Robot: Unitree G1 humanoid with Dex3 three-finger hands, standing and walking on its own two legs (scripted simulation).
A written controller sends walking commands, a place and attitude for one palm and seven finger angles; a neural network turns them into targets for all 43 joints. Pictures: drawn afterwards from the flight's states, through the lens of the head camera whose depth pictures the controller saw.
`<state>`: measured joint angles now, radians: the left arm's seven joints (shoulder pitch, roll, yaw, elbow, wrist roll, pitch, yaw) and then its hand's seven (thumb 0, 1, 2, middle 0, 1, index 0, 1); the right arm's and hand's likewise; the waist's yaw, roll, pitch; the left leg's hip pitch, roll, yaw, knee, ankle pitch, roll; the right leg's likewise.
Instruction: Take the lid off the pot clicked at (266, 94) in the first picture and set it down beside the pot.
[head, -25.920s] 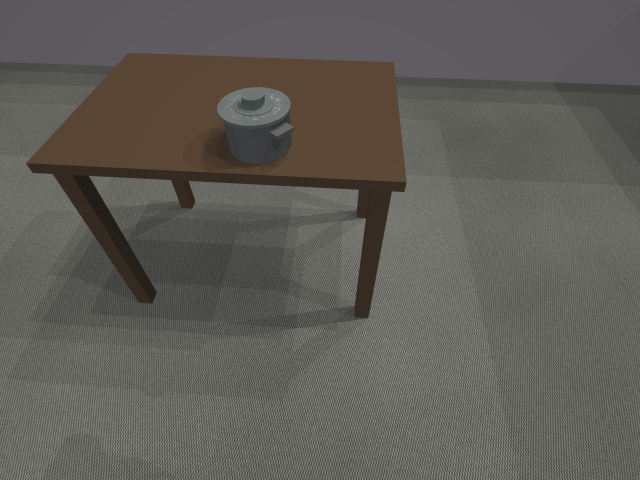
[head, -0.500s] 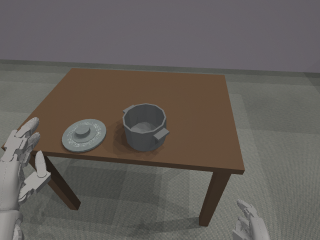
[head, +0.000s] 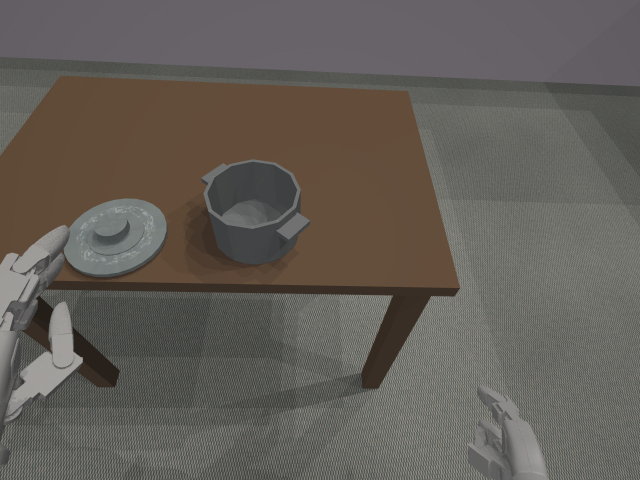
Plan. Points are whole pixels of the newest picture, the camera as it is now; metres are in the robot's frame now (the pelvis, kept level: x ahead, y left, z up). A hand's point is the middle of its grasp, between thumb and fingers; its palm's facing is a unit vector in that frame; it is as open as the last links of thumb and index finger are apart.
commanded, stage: step back with the hand held close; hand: left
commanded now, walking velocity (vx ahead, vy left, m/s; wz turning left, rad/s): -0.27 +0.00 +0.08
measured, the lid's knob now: (112, 226) +0.50 +0.38 -0.07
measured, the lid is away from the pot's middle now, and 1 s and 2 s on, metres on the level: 0.25 0.25 0.25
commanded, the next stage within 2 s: stop stepping back and stand still in 1.00 s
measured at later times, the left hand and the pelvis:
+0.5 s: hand out of the picture +0.12 +0.25 +0.14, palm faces +0.31 -0.83 -0.46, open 7.4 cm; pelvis -0.07 +0.01 -0.01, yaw +1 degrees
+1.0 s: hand out of the picture +0.01 +0.25 +0.16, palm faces +0.33 -0.87 -0.38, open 7.4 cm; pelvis -0.18 +0.02 -0.01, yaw +1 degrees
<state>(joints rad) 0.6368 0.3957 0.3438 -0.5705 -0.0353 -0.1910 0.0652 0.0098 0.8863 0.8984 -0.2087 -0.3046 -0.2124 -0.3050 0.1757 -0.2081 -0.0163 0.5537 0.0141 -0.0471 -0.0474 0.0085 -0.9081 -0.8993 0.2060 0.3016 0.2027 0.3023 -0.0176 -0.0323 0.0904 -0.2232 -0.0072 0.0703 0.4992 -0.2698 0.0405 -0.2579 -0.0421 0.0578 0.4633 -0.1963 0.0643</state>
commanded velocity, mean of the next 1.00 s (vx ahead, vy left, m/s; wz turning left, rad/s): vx -0.35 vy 0.00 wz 0.09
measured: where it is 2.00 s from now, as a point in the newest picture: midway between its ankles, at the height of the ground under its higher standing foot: outside the picture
